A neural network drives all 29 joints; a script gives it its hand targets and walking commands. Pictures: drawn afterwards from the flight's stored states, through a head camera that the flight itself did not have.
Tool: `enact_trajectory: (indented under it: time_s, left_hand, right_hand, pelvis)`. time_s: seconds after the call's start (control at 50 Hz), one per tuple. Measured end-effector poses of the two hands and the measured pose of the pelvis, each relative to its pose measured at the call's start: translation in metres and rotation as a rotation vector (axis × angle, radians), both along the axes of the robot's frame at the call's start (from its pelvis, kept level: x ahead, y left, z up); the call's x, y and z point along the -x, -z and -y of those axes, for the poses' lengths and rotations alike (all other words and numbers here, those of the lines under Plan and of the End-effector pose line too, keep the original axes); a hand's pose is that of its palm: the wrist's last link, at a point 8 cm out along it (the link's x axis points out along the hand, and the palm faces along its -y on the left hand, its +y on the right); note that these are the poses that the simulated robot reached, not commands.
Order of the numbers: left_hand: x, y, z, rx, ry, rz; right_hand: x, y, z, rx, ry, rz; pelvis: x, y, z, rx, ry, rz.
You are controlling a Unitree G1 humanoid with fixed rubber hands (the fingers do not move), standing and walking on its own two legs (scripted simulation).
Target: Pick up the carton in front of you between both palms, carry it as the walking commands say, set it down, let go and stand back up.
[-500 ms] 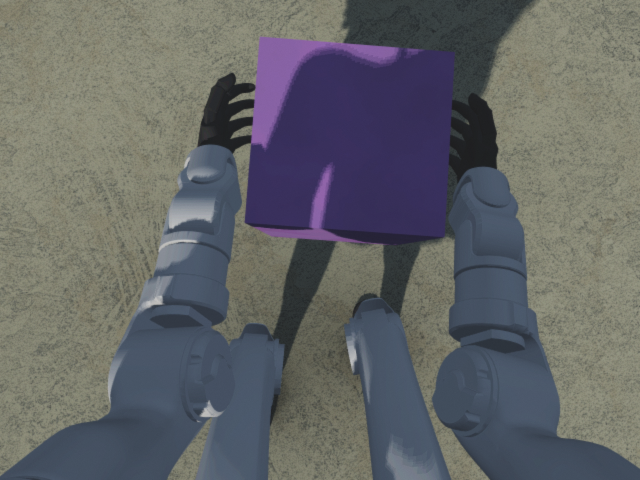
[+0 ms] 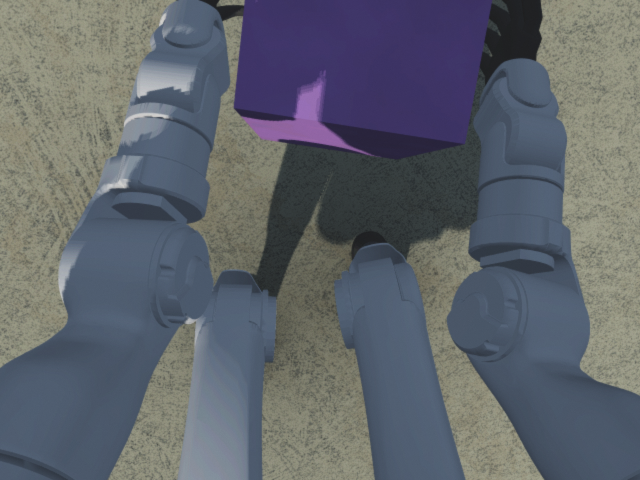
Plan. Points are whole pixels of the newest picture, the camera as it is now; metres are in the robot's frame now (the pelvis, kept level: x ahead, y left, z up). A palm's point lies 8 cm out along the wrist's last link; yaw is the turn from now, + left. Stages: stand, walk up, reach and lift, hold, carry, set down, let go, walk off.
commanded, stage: set down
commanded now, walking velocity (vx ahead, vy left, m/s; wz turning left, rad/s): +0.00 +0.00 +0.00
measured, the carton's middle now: (350, 54) +0.53 -0.12 -0.22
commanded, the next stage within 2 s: none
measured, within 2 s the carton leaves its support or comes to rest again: rests again in 1.38 s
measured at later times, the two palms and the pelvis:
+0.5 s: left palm (224, 25) +0.58 +0.02 -0.22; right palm (479, 73) +0.48 -0.27 -0.21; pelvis +0.01 +0.01 -0.05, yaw +0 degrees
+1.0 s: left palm (226, 35) +0.58 +0.02 -0.24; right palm (478, 82) +0.48 -0.28 -0.23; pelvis +0.00 +0.01 -0.06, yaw +0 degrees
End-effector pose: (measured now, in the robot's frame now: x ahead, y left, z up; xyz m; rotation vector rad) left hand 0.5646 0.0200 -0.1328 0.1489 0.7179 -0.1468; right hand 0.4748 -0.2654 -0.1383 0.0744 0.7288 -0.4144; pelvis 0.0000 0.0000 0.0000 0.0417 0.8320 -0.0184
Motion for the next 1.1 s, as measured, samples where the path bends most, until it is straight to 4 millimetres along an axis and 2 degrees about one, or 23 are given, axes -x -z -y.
enact_trajectory:
  time_s: [0.16, 0.3, 0.42, 0.72, 1.1]
  left_hand:
    - [-0.009, 0.053, 0.007, -0.004, 0.030, -0.021]
    - [-0.016, 0.079, 0.007, -0.007, 0.061, -0.037]
    - [-0.020, 0.086, 0.006, -0.006, 0.073, -0.032]
    - [-0.011, 0.099, 0.003, -0.017, 0.093, -0.060]
    - [-0.012, 0.104, 0.004, 0.038, 0.131, -0.040]
  right_hand:
    - [-0.004, 0.049, 0.006, 0.008, 0.013, -0.026]
    - [-0.010, 0.067, 0.007, 0.014, 0.011, -0.047]
    - [-0.012, 0.071, 0.007, 0.011, 0.009, -0.044]
    - [0.000, 0.088, 0.006, -0.003, -0.032, -0.081]
    - [-0.002, 0.093, 0.012, -0.003, -0.061, -0.084]
  pelvis:
    - [-0.001, 0.025, -0.002, 0.013, -0.028, 0.034]
    - [-0.008, 0.037, -0.002, 0.036, -0.052, 0.033]
    - [-0.011, 0.043, -0.005, 0.050, -0.058, 0.029]
    - [-0.005, 0.052, -0.011, 0.058, -0.065, 0.079]
    - [-0.001, 0.062, -0.010, 0.072, -0.058, 0.123]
